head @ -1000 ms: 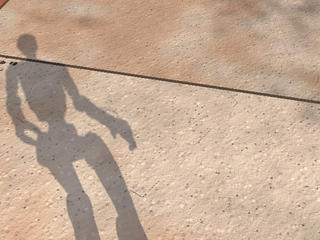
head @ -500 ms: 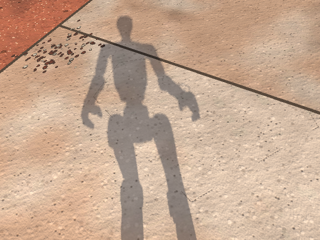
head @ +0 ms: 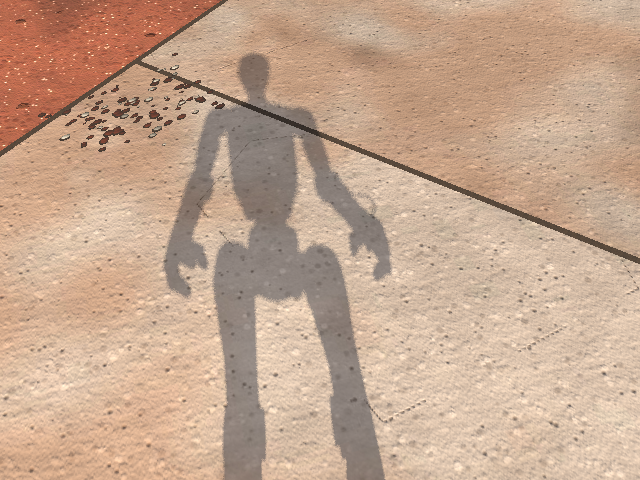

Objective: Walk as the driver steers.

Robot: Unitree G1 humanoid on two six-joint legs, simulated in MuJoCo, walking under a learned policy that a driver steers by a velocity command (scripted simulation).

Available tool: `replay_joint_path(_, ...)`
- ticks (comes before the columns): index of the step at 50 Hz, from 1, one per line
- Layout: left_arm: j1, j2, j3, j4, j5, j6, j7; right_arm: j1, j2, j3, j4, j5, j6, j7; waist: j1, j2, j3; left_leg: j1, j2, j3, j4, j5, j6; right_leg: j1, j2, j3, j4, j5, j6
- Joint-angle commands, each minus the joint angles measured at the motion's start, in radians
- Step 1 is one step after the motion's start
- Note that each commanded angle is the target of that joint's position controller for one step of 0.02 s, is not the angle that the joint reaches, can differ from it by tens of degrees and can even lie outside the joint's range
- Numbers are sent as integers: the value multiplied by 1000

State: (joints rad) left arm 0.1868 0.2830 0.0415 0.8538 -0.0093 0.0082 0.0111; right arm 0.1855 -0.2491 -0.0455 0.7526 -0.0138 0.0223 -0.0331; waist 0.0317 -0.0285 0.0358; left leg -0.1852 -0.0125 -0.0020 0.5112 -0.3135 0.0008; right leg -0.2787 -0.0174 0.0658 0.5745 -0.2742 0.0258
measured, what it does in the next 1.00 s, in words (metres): steps on the spot: right foot, then left foot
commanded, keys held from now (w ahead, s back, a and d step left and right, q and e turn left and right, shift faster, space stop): e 0.36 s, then no key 0.16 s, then q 0.48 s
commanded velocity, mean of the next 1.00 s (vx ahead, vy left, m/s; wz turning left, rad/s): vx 0.00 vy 0.00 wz -0.10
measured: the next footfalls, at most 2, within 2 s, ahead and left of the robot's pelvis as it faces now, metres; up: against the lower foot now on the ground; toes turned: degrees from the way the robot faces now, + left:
right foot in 0.22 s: +0.03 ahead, -0.13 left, +0.00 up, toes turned -8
left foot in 0.74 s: +0.08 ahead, +0.09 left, +0.00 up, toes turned -13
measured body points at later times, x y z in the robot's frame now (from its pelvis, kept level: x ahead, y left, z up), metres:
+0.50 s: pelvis -0.01 -0.06 +0.01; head +0.02 -0.11 +0.46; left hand +0.19 +0.18 -0.07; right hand +0.07 -0.38 -0.11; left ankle +0.03 +0.11 -0.65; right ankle -0.01 -0.13 -0.73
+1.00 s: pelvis +0.01 -0.06 +0.00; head +0.05 -0.07 +0.45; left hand +0.18 +0.22 -0.10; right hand +0.11 -0.36 -0.11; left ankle +0.04 +0.10 -0.73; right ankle -0.02 -0.16 -0.72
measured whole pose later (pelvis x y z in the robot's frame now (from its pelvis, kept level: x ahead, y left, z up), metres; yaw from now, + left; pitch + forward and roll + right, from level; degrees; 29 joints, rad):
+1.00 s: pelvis +0.01 -0.06 +0.00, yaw -4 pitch +1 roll +0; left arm 0.13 0.32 0.08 0.75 -0.01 0.02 0.02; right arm 0.17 -0.32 -0.08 0.77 0.03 0.01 -0.03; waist -0.01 0.02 0.07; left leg -0.29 0.00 -0.18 0.51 -0.24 -0.05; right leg -0.31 0.07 0.04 0.70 -0.46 0.01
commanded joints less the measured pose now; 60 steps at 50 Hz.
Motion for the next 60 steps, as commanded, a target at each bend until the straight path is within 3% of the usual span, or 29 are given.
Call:
replay_joint_path(1, -47, 109, 37, -86, -7, 0, 3, 10, -194, -59, -56, 1, -8, -24, -39, 231, -14, 23, 300, -243, -169, 314, 182, -146, 13, -49, 201, -141, -9)
replay_joint_path(4, -50, 100, 46, -107, -15, 18, -10, -31, -197, -61, -70, 5, -19, -29, -36, 164, -5, 50, 376, -240, -164, 497, 239, -242, -42, -28, 381, -322, -2)
replay_joint_path(8, 0, 100, 46, -109, -15, 28, -34, -98, -215, -72, -69, 28, -6, -24, -14, 164, -67, 39, 306, -84, -76, 551, 170, -73, -19, -115, 164, -115, -2)
replay_joint_path(10, 68, 120, 61, -96, -11, 28, -41, -70, -192, -67, -49, 42, 1, -21, 12, 115, -95, -17, 247, 0, 69, 401, 98, 86, 37, -137, -60, 90, -40)
replay_joint_path(11, 78, 206, 86, -113, -7, 24, -28, -5, -152, -58, -40, 18, -2, -15, -10, -99, -93, -173, 158, 98, 299, 120, 3, 208, -72, 82, -167, 396, -102)
replay_joint_path(12, 82, 326, 102, -149, 14, 10, -24, -67, -93, -35, -103, -24, -5, -17, -13, -322, -101, -432, -15, 66, 549, -401, -79, 262, -345, 509, -218, 735, -317)
replay_joint_path(13, 114, 279, 85, -157, 46, -13, -33, -108, -139, -47, -107, -1, -8, -24, 41, -169, -187, -433, -8, -82, 709, -425, -67, 253, -377, 549, -248, 610, -405)
replay_joint_path(14, 63, 253, 77, -163, 40, -32, -33, -111, -164, -56, -101, 21, -6, -25, 12, -105, -131, -460, 15, -98, 743, -339, -49, 221, -329, 457, -247, 500, -367)
replay_joint_path(15, 12, 232, 75, -168, 16, -36, -24, -97, -178, -64, -81, 19, -4, -30, -10, -49, -93, -473, 39, -98, 712, -240, -43, 200, -270, 380, -244, 383, -303)
replay_joint_path(17, -29, 195, 58, -180, -6, -27, -5, -93, -186, -72, -66, 10, -3, -36, -28, -56, -77, -429, 49, -103, 658, -112, -51, 157, -202, 309, -254, 340, -240)
replay_joint_path(21, -5, 162, 44, -191, 3, -21, 14, -56, -153, -66, -47, 20, -9, -26, -26, -62, -117, -397, 28, -88, 604, -16, -82, 207, -172, 250, -259, 399, -243)
replay_joint_path(26, -6, 152, 34, -181, 15, -11, 19, -80, -142, -59, -44, 19, -11, -24, -6, -86, -79, -355, 57, -88, 418, 10, -110, 196, -160, 256, -280, 277, -240)
replay_joint_path(30, -44, 96, 8, -153, 36, -13, 11, -57, -118, -42, -11, 18, -23, -9, 4, -92, -61, -177, 93, -64, 217, 21, -108, 111, -140, 198, -302, 184, -233)
replay_joint_path(33, -52, 127, 14, -126, 37, -12, 3, -59, -146, -42, -8, 29, -32, -3, 9, -85, -30, -131, 77, -40, 126, -5, -89, 104, -155, 209, -289, 185, -239)
replay_joint_path(35, -65, 155, 24, -117, 20, -4, 8, -42, -161, -43, -9, 31, -39, 1, -14, -65, -27, -118, 60, -22, 30, 41, -67, 137, -161, 207, -241, 273, -234)
replay_joint_path(37, -29, 165, 32, -103, 12, -2, 17, -29, -188, -44, -15, 21, -46, 6, -25, -14, -46, -66, 77, -56, -66, 286, -32, 163, -140, 175, -189, 335, -191)
replay_joint_path(39, -2, 150, 39, -119, 31, -8, 23, -20, -254, -62, -13, 30, -41, 10, 17, 136, -101, -32, 122, -151, 5, 553, 38, 145, -16, 48, -100, 258, -132)
replay_joint_path(42, -85, 102, 41, -146, 22, 5, 31, 1, -235, -64, -26, 32, -34, 9, -30, 209, -93, -35, 214, -349, -87, 458, 148, 45, 77, -64, 65, 108, -66)
replay_joint_path(44, -92, 73, 41, -167, 19, 12, 26, 10, -240, -64, -32, 21, -37, 4, -40, 276, -83, 19, 284, -477, -145, 465, 227, -83, 120, -43, 171, -195, -52)
replay_joint_path(46, -81, 98, 50, -176, 5, 6, 16, 7, -256, -70, -37, 20, -46, 3, -46, 236, -90, 69, 318, -516, -154, 509, 252, -175, 88, 16, 320, -358, -37)
replay_joint_path(47, -65, 100, 51, -175, 0, 2, 13, -19, -264, -75, -39, 33, -43, 0, -29, 197, -91, 79, 288, -478, -139, 501, 219, -181, 64, 26, 263, -322, -25)
replay_joint_path(50, -11, 78, 45, -155, 0, -15, -2, -90, -259, -80, -56, 54, 3, -11, -10, 201, -125, 27, 187, -395, -93, 483, 145, -11, 83, -30, -7, -79, 12)
replay_joint_path(52, 71, 113, 63, -130, 1, -16, -8, -98, -213, -67, -73, 51, 20, -16, 14, 153, -141, -90, 104, -346, -14, 255, 72, 180, 49, -21, -213, 111, -8)
replay_joint_path(53, 83, 207, 83, -145, 16, -8, 5, -37, -137, -47, -72, 26, 19, -9, -23, -107, -138, -249, -22, -222, 215, -55, -2, 273, -180, 226, -277, 211, -90)
replay_joint_path(54, 31, 250, 83, -173, 59, -6, -1, -23, -167, -58, -98, 28, 5, -11, -41, -275, -95, -379, -81, -166, 415, -354, -33, 162, -371, 472, -321, 273, -253)
replay_joint_path(55, -7, 204, 67, -202, 64, -18, 0, -6, -236, -78, -80, 29, -4, -11, -49, -169, -60, -385, -29, -205, 588, -335, -40, 122, -384, 471, -334, 265, -310)
replay_joint_path(56, -50, 156, 53, -206, 53, -27, 4, -2, -258, -92, -53, 38, 1, -10, -65, -77, -20, -397, -12, -203, 649, -260, -44, 105, -330, 344, -309, 253, -274)
replay_joint_path(57, -72, 143, 49, -211, 38, -34, 7, 20, -234, -91, -25, 37, 10, -17, -70, -36, -10, -404, -8, -195, 658, -196, -53, 123, -261, 250, -296, 233, -230)
replay_joint_path(60, -16, 126, 38, -183, 22, -40, 19, -2, -178, -74, -29, 35, 12, -19, -39, -67, -37, -386, -29, -172, 673, -97, -88, 190, -209, 122, -267, 480, -238)
Velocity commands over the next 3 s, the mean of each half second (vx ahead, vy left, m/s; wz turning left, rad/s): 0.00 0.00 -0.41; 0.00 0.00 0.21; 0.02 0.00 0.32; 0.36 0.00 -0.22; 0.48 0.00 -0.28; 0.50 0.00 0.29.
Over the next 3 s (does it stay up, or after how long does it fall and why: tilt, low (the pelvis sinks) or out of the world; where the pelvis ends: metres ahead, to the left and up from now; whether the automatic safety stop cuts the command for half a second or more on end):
stays up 0.73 -0.22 0.00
